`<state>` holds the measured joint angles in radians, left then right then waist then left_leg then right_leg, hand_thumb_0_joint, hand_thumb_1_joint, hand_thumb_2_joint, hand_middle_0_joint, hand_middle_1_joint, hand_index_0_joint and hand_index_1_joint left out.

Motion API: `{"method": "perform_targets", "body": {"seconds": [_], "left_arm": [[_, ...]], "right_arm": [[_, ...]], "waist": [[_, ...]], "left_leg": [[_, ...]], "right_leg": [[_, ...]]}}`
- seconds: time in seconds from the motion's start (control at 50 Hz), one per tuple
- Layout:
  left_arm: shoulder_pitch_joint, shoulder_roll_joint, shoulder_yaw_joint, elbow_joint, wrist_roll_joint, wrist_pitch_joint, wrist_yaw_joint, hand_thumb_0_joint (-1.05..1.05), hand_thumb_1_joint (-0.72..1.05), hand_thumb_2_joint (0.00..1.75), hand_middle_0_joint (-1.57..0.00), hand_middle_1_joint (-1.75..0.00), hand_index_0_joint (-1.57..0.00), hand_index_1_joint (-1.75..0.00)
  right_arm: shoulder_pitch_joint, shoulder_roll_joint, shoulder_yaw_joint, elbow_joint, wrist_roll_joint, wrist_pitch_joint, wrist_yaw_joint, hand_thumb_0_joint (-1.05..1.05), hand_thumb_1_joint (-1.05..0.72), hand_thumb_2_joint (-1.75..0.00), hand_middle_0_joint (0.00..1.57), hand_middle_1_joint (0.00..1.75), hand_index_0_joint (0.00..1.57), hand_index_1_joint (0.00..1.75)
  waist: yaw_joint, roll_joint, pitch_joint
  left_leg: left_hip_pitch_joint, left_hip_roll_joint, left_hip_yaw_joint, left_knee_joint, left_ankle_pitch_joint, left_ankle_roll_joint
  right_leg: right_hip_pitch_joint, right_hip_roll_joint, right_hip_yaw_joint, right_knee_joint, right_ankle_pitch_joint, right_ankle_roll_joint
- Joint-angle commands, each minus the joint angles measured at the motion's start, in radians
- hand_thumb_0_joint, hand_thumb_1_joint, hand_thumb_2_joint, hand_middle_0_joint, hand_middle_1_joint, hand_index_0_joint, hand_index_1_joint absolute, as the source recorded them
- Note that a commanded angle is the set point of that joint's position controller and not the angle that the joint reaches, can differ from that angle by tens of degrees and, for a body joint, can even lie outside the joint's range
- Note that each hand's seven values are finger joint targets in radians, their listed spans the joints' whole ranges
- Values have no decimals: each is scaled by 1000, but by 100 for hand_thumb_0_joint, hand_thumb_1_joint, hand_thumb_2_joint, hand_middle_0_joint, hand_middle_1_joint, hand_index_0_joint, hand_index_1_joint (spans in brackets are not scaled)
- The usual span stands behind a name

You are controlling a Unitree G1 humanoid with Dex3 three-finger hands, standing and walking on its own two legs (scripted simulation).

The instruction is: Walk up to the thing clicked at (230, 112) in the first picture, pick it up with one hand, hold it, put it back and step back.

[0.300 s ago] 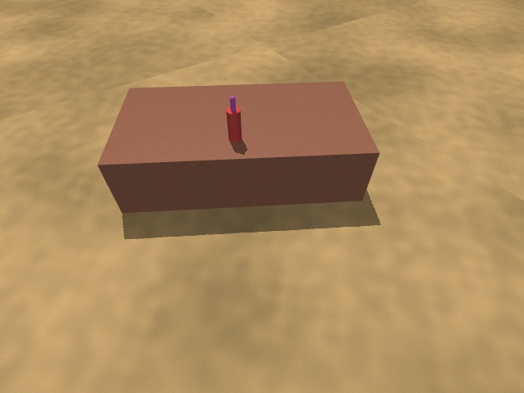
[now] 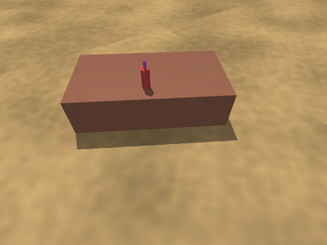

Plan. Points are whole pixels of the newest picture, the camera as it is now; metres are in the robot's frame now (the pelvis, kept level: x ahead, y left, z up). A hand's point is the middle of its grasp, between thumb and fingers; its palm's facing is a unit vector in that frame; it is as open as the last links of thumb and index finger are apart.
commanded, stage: stand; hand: left
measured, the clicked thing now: (145, 74) +1.28 +0.12 -0.34
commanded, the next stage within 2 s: walk up in 0.82 s
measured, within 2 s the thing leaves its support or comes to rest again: neither
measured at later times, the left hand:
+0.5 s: hand out of the picture +0.08 +0.25 -0.15, palm faces -0.01 -0.94 -0.34, open 7.4 cm
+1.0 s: hand out of the picture +0.10 +0.26 -0.15, palm faces -0.02 -0.93 -0.36, open 7.4 cm
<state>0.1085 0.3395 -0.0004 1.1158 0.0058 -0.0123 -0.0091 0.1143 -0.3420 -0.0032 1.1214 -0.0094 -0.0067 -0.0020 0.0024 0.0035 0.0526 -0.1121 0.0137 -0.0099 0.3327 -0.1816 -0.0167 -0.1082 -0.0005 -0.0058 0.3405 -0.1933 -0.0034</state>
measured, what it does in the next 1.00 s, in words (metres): stands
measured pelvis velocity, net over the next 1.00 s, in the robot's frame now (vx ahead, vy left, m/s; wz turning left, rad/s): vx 0.03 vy -0.02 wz -0.02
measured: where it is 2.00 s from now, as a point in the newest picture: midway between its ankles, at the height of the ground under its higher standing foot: (182, 217)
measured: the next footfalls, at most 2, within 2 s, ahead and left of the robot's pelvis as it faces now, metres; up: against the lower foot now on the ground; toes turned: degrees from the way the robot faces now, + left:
right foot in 1.10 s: +0.14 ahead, -0.19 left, +0.00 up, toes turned -3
left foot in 1.50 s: +0.38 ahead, +0.06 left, +0.00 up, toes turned +6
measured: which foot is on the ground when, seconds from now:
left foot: down 0.00-1.00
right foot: down 0.00-0.90, up 0.92-1.00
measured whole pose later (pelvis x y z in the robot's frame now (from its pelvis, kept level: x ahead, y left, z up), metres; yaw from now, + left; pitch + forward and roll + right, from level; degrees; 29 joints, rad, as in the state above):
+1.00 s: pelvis +0.03 -0.02 -0.01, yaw -1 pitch -1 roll +1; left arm 0.18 0.41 0.09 1.03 0.05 0.00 -0.08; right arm 0.24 -0.38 -0.08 1.03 -0.04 -0.06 0.03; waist 0.00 -0.03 0.03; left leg -0.12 0.02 0.00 0.42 -0.27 0.01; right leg -0.29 -0.02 0.01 0.72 -0.47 -0.04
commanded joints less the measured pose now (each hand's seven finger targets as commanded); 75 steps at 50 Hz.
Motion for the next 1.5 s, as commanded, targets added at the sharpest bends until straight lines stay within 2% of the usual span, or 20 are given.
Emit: {"method": "perform_targets", "body": {"seconds": [0.0,0.78,0.8,0.82,0.86,0.88,0.92,0.98,1.02,1.06,1.08,1.1,1.12,1.14,1.2,1.24,1.34,1.4,1.46,1.48], "left_arm": [[-42,212,35,-62,5,-22,19,0,90,90,-20,-30,-20,-30],[-37,220,37,-61,2,-23,19,0,90,90,-20,-30,-20,-30],[10,310,114,-130,32,-28,-15,0,90,90,-20,-30,-20,-30],[-2,310,120,-130,42,-23,-27,0,90,90,-20,-30,-20,-30],[-62,266,123,-170,48,-19,-45,0,90,90,-20,-30,-20,-30],[-86,245,122,-191,46,-20,-50,0,90,90,-20,-30,-20,-30],[-121,247,124,-238,43,-26,-57,0,90,90,-20,-30,-20,-30],[-98,254,128,-258,37,-37,-77,0,90,90,-20,-30,-20,-30],[33,253,133,-229,30,-37,-84,0,90,90,-20,-30,-20,-30],[238,259,155,-151,32,-39,-69,0,90,90,-20,-30,-20,-30],[373,319,180,-112,39,-45,-54,0,90,90,-20,-30,-20,-30],[425,410,204,-121,55,-51,-41,0,90,90,-20,-30,-20,-30],[268,429,196,-192,54,-53,-39,0,90,90,-20,-30,-20,-30],[148,441,189,-241,37,-50,-42,0,90,90,-20,-30,-20,-30],[82,339,151,-268,17,-68,-35,0,90,90,-20,-30,-20,-30],[117,321,145,-260,8,-77,-35,0,90,90,-20,-30,-20,-30],[118,342,146,-304,11,-86,-36,0,90,90,-20,-30,-20,-30],[172,336,136,-304,12,-78,-39,0,90,90,-20,-30,-20,-30],[193,330,126,-311,4,-66,-38,0,90,90,-20,-30,-20,-30],[241,289,112,-319,5,-62,-36,0,90,90,-20,-30,-20,-30]], "right_arm": [[-46,-213,-39,-63,0,-23,-10,0,-90,-90,20,30,20,30],[-38,-213,-34,-63,2,-23,-10,0,-90,-90,20,30,20,30],[54,-306,-97,-107,-14,-44,5,0,-90,-90,20,30,20,30],[81,-324,-110,-95,-25,-50,12,0,-90,-90,20,30,20,30],[108,-341,-125,-107,-27,-51,20,0,-90,-90,20,30,20,30],[122,-358,-140,-119,-27,-54,21,0,-90,-90,20,30,20,30],[132,-379,-157,-149,-31,-76,15,0,-90,-90,20,30,20,30],[133,-347,-153,-185,-31,-82,18,0,-90,-90,20,30,20,30],[9,-359,-156,-224,-30,-76,27,0,-90,-90,20,30,20,30],[-78,-304,-139,-259,-32,-62,31,0,-90,-90,20,30,20,30],[-56,-233,-117,-269,-34,-58,28,0,-90,-90,20,30,20,30],[-7,-155,-89,-290,-24,-59,27,0,-90,-90,20,30,20,30],[53,-211,-105,-280,-12,-51,21,0,-90,-90,20,30,20,30],[64,-300,-126,-262,-18,-50,21,0,-90,-90,20,30,20,30],[125,-302,-123,-208,-2,-62,39,0,-90,-90,20,30,20,30],[169,-276,-116,-200,-4,-63,49,0,-90,-90,20,30,20,30],[91,-261,-115,-269,-8,-62,72,0,-90,-90,20,30,20,30],[30,-247,-116,-303,-12,-74,72,0,-90,-90,20,30,20,30],[153,-250,-134,-275,-15,-84,55,0,-90,-90,20,30,20,30],[265,-293,-155,-251,-23,-89,44,0,-90,-90,20,30,20,30]], "waist": [[-3,-7,-73],[-1,-4,-77],[-7,-41,-182],[-18,-16,-95],[-44,54,29],[-56,112,83],[-68,119,118],[-56,113,26],[28,200,11],[143,107,-64],[198,-122,-118],[215,-394,-82],[132,-288,-47],[80,-183,46],[16,-96,127],[18,-89,110],[27,-116,115],[51,-107,70],[-17,-12,-27],[-63,101,-110]], "left_leg": [[18,111,-83,-38,127,40],[36,116,-79,-46,156,37],[51,82,-95,41,-323,110],[-1,104,-143,27,-512,126],[-22,181,-274,-60,-631,174],[-2,273,-382,-140,-637,222],[127,400,-503,-192,-421,299],[134,312,-357,-166,-371,253],[-40,257,-235,-116,-347,206],[-218,127,-38,141,-234,133],[-391,37,38,437,-284,108],[-638,-88,28,707,-486,69],[-626,-80,-66,800,-408,39],[-566,6,-109,798,-326,40],[-500,67,-119,749,-174,49],[-444,62,-99,691,-116,43],[-396,98,-35,418,-87,11],[-305,64,45,286,-8,21],[-41,-12,130,166,73,49],[152,-18,105,164,-6,91]], "right_leg": [[-3,-127,101,-64,133,-26],[20,-130,102,-69,183,-27],[24,-75,92,26,-312,-62],[-107,-82,118,69,-497,-78],[-320,-55,91,174,-485,-65],[-405,-24,27,320,-344,-46],[-568,-102,105,436,-292,-33],[-472,-104,93,381,-307,-21],[-236,-99,52,282,-219,-24],[117,-19,-56,129,-23,-11],[317,-12,-6,94,-75,-7],[364,-187,315,-37,-368,-56],[202,-384,645,-237,-694,-151],[41,-419,658,-260,-773,-213],[-53,-288,359,-215,-431,-192],[-70,-246,241,-173,-247,-180],[-70,-254,123,-165,-140,-224],[-33,-224,57,-64,104,-191],[-68,-181,-16,189,313,-150],[-155,-120,-61,418,321,-118]]}}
